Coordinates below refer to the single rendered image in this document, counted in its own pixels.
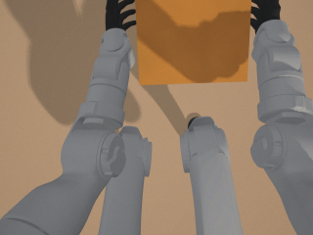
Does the robot left shin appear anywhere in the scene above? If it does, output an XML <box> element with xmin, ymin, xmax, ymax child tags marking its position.
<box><xmin>118</xmin><ymin>125</ymin><xmax>144</xmax><ymax>139</ymax></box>

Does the robot right foot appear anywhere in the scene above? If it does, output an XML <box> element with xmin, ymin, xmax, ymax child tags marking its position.
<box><xmin>188</xmin><ymin>117</ymin><xmax>198</xmax><ymax>129</ymax></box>

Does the robot left forearm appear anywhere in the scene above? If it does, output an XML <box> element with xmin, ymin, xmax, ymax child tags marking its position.
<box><xmin>61</xmin><ymin>27</ymin><xmax>135</xmax><ymax>160</ymax></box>

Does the robot right hand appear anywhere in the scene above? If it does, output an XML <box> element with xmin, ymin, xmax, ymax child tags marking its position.
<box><xmin>250</xmin><ymin>0</ymin><xmax>281</xmax><ymax>34</ymax></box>

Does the carton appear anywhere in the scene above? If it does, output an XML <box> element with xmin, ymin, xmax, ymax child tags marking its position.
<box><xmin>135</xmin><ymin>0</ymin><xmax>251</xmax><ymax>85</ymax></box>

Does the robot right forearm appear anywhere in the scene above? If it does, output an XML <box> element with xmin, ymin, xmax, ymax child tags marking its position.
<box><xmin>251</xmin><ymin>20</ymin><xmax>313</xmax><ymax>127</ymax></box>

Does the right robot upper arm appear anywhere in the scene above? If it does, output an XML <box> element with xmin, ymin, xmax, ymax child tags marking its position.
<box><xmin>250</xmin><ymin>122</ymin><xmax>313</xmax><ymax>235</ymax></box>

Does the left robot upper arm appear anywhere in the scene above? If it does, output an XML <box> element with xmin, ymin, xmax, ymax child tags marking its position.
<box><xmin>0</xmin><ymin>129</ymin><xmax>126</xmax><ymax>235</ymax></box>

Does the robot left hand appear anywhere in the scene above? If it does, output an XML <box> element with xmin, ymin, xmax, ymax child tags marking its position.
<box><xmin>105</xmin><ymin>0</ymin><xmax>137</xmax><ymax>31</ymax></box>

